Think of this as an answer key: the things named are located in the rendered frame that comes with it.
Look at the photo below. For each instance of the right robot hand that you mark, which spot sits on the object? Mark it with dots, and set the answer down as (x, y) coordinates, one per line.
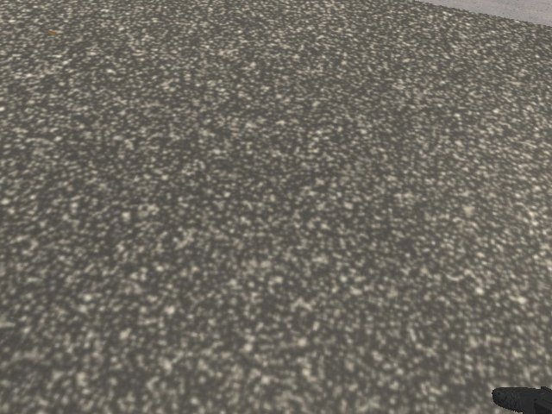
(524, 399)

